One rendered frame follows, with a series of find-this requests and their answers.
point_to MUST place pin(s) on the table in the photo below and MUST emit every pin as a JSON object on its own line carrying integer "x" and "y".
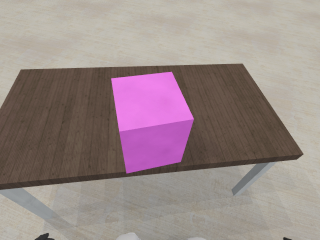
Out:
{"x": 59, "y": 125}

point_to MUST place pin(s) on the carton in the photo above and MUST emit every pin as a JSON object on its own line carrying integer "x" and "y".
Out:
{"x": 153, "y": 118}

